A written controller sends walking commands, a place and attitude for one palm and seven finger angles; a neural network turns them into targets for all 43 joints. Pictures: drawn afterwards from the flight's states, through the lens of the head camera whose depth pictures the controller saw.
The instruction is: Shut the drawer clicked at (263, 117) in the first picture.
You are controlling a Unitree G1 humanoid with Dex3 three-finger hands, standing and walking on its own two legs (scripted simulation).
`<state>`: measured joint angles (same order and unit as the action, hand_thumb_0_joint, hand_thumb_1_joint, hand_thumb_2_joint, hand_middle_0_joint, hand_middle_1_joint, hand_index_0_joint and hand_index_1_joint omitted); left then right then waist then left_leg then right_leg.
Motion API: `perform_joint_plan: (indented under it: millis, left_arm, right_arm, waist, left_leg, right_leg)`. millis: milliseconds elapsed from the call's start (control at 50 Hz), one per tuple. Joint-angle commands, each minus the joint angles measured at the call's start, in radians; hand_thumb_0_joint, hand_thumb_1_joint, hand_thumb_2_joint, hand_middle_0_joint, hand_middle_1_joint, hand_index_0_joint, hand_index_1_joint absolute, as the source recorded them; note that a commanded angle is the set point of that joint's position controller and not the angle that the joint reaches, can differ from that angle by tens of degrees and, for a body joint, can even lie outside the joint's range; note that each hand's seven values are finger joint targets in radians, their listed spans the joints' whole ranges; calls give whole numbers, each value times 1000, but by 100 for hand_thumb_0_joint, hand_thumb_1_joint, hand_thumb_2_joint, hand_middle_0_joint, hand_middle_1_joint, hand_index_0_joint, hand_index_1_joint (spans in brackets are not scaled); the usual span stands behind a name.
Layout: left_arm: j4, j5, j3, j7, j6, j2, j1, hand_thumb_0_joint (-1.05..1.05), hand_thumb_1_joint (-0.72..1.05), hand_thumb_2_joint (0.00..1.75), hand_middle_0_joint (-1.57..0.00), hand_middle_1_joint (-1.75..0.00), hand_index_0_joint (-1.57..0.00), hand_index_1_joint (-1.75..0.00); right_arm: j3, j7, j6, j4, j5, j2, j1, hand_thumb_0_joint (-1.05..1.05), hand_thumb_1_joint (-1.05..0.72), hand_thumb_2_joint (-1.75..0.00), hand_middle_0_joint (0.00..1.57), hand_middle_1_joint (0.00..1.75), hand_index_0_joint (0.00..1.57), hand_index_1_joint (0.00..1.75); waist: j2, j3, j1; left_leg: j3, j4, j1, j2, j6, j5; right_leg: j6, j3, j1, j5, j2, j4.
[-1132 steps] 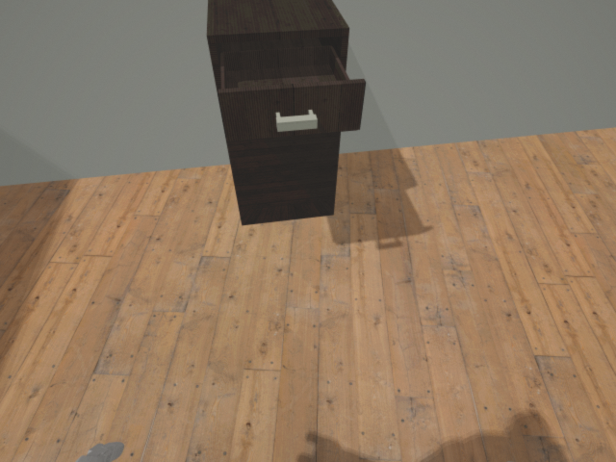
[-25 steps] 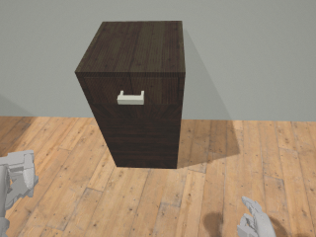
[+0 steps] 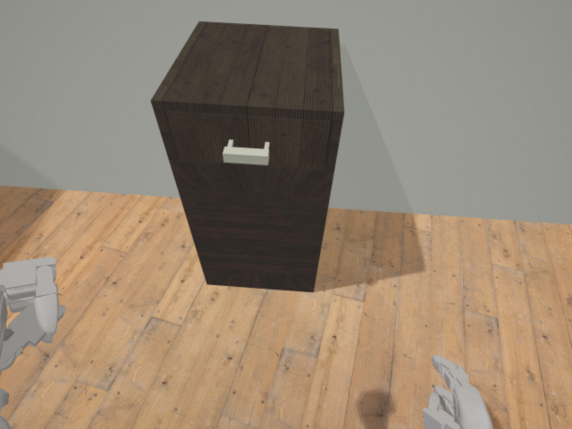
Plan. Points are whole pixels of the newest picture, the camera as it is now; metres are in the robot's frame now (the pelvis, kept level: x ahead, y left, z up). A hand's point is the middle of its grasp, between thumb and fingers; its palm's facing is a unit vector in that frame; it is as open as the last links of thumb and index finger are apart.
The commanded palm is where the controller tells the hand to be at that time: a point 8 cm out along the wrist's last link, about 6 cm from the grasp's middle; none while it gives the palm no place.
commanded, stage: step back with the hand held close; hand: left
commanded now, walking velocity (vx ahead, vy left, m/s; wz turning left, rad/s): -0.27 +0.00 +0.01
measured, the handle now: (247, 150) +0.70 +0.14 -0.04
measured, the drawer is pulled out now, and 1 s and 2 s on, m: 0.00 0.00 0.00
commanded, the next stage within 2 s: stop stepping back and stand still in 1.24 s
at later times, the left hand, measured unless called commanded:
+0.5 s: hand (13, 370) +0.14 +0.24 +0.17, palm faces +0.35 -0.77 -0.53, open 3.2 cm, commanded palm +0.06 +0.29 +0.19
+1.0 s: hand out of the picture +0.04 +0.18 +0.21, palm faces +0.22 -0.79 -0.57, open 3.2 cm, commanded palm -0.01 +0.23 +0.19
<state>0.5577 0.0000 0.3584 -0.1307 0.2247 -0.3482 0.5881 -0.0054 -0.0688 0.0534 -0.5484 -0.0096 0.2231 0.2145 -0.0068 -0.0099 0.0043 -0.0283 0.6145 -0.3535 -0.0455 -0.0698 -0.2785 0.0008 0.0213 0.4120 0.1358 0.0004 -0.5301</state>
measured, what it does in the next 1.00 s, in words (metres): walks backwards: right foot, then left foot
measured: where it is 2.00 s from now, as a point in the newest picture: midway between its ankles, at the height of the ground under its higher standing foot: outside the picture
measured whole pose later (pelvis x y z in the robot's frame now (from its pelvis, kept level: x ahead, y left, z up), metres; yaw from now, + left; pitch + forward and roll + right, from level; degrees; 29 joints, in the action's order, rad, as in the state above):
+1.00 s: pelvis -0.16 -0.04 +0.01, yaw -4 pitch +4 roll -1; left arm 0.67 0.07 0.52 -0.07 0.33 -0.53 0.70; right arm 0.01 -0.08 0.07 -0.61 0.00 0.21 0.21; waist 0.05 0.03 -0.02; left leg -0.05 0.47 -0.41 0.02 -0.03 -0.11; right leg -0.01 0.01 0.20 0.33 0.05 -0.57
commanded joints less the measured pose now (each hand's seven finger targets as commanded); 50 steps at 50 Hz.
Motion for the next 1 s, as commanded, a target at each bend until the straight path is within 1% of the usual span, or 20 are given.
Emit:
perform_joint_plan:
  millis: [0, 40, 80, 180, 320, 380, 440, 480, 560, 620, 680, 720, 780, 820, 860, 900, 920, 940, 960, 980]
  left_arm:
    - [240, -6, 159, -37, 92, -200, -3, 0, 90, 90, -140, -160, -140, -160]
    - [231, -20, 182, -40, 94, -211, -14, 0, 90, 90, -140, -160, -140, -160]
    - [215, -20, 188, -33, 100, -209, -11, 0, 90, 90, -140, -160, -140, -160]
    - [186, 8, 168, -7, 105, -193, 19, 0, 90, 90, -140, -160, -140, -160]
    - [237, 24, 187, -28, 125, -238, 34, 0, 90, 90, -140, -160, -140, -160]
    - [249, 21, 201, -38, 136, -243, 65, 0, 90, 90, -140, -160, -140, -160]
    - [291, -11, 206, -31, 146, -223, 17, 0, 90, 90, -140, -160, -140, -160]
    - [291, -21, 226, -35, 142, -236, -9, 0, 90, 90, -140, -160, -140, -160]
    - [221, 15, 148, -25, 135, -160, 38, 0, 90, 90, -140, -160, -140, -160]
    - [214, 36, 103, -14, 145, -155, 11, 0, 90, 90, -140, -160, -140, -160]
    - [272, 29, 98, 1, 170, -188, -64, 0, 90, 90, -140, -160, -140, -160]
    - [331, 35, 142, 10, 178, -236, -52, 0, 90, 90, -140, -160, -140, -160]
    - [397, 69, 268, 16, 176, -338, 46, 0, 90, 90, -140, -160, -140, -160]
    - [361, 93, 319, 15, 169, -350, 128, 0, 90, 90, -140, -160, -140, -160]
    - [255, 88, 351, 18, 146, -333, 234, 0, 90, 90, -140, -160, -140, -160]
    - [218, 88, 304, 31, 127, -300, 192, 0, 90, 90, -140, -160, -140, -160]
    - [211, 87, 271, 34, 127, -283, 140, 0, 90, 90, -140, -160, -140, -160]
    - [218, 88, 227, 42, 124, -260, 66, 0, 90, 90, -140, -160, -140, -160]
    - [177, 87, 181, 44, 121, -245, 33, 0, 90, 90, -140, -160, -140, -160]
    - [121, 94, 164, 44, 118, -233, 69, 0, 90, 90, -140, -160, -140, -160]
  right_arm:
    - [-53, -18, 71, 168, 4, 142, -95, 0, -90, -90, 20, 30, 20, 30]
    - [-59, -25, 76, 174, 5, 138, -104, 0, -90, -90, 20, 30, 20, 30]
    - [-68, -23, 80, 172, 8, 140, -98, 0, -90, -90, 20, 30, 20, 30]
    - [-80, -9, 74, 138, 6, 134, -82, 0, -90, -90, 20, 30, 20, 30]
    - [-89, 8, 43, 127, 11, 121, -76, 0, -90, -90, 20, 30, 20, 30]
    - [-81, 0, 46, 135, 9, 123, -89, 0, -90, -90, 20, 30, 20, 30]
    - [-81, -18, 84, 154, 2, 140, -124, 0, -90, -90, 20, 30, 20, 30]
    - [-92, -20, 102, 128, -10, 137, -94, 0, -90, -90, 20, 30, 20, 30]
    - [-84, -8, 135, 77, -16, 111, -64, 0, -90, -90, 20, 30, 20, 30]
    - [-69, 3, 161, 17, -29, 107, -53, 0, -90, -90, 20, 30, 20, 30]
    - [-69, 23, 155, -24, -43, 108, -41, 0, -90, -90, 20, 30, 20, 30]
    - [-68, 27, 137, 14, -34, 99, -66, 0, -90, -90, 20, 30, 20, 30]
    - [-51, 22, 105, 112, -7, 84, -127, 0, -90, -90, 20, 30, 20, 30]
    - [-37, 10, 84, 160, 28, 74, -150, 0, -90, -90, 20, 30, 20, 30]
    - [-20, -3, 71, 195, 49, 67, -207, 0, -90, -90, 20, 30, 20, 30]
    - [-5, -23, 67, 156, 24, 72, -179, 0, -90, -90, 20, 30, 20, 30]
    - [-4, -34, 65, 131, 14, 97, -161, 0, -90, -90, 20, 30, 20, 30]
    - [-14, -27, 75, 109, 12, 119, -140, 0, -90, -90, 20, 30, 20, 30]
    - [-32, -13, 91, 75, 6, 127, -72, 0, -90, -90, 20, 30, 20, 30]
    - [-50, -3, 108, 59, -11, 123, -57, 0, -90, -90, 20, 30, 20, 30]
  waist:
    - [-132, 96, -15]
    - [-175, 92, -5]
    - [-120, 79, -6]
    - [24, 124, -18]
    - [103, 139, -34]
    - [5, 149, -39]
    - [-309, 138, -24]
    - [-239, 114, -25]
    - [-101, 78, -14]
    - [-155, 156, -14]
    - [-242, 310, -1]
    - [-171, 376, 15]
    - [6, 411, 29]
    - [234, 344, 26]
    - [239, 232, 43]
    - [80, 169, 3]
    - [-12, 159, -18]
    - [-110, 169, -34]
    - [-190, 203, -45]
    - [-214, 229, -22]
  left_leg:
    - [245, -355, -361, 190, -55, -356]
    - [268, -394, -510, 225, -75, -365]
    - [237, -331, -520, 206, -72, -288]
    - [146, -152, -273, 119, -17, -17]
    - [100, 12, -63, 51, 17, -172]
    - [168, -142, -102, 114, -15, -194]
    - [411, -472, -479, 351, -116, -404]
    - [411, -503, -525, 406, -146, -449]
    - [282, -357, -105, 306, -85, -43]
    - [264, -319, 257, 295, -52, 318]
    - [176, -194, 513, 279, -23, 834]
    - [93, -120, 567, 240, -7, 854]
    - [-29, -68, 400, 156, 37, 637]
    - [-70, 33, 216, 70, 59, 272]
    - [-35, 111, -56, 36, 52, -54]
    - [-41, -65, -23, 47, 53, 123]
    - [-30, -155, 104, 58, 46, 479]
    - [40, -193, 315, 120, 23, 895]
    - [179, -244, 482, 250, -27, 1162]
    - [254, -275, 461, 340, -66, 1057]
  right_leg:
    - [-8, -104, -378, 77, -7, -93]
    - [-21, -83, -513, -67, 26, -216]
    - [-16, -112, -525, -164, 24, -211]
    - [22, -222, -334, -330, -61, -71]
    - [80, -302, -20, 194, -170, 199]
    - [31, -196, -51, 172, -77, 85]
    - [-32, -65, -374, 87, 99, -415]
    - [-32, -105, -362, 205, 117, -608]
    - [-15, -58, -117, 353, 70, -248]
    - [-5, -42, 5, 369, 54, 19]
    - [-10, -37, -8, 230, 50, 152]
    - [-30, -29, -61, 47, 41, 225]
    - [-50, -33, -193, -386, -39, 182]
    - [-94, -49, -233, -767, -141, 167]
    - [-87, -81, -276, -941, -220, 119]
    - [-32, -71, -270, -925, -182, 46]
    - [-50, -8, -208, -853, -102, -16]
    - [-65, 42, -54, -559, -18, -130]
    - [-51, 14, 97, 66, 51, -292]
    - [-37, -74, 115, 442, 60, -383]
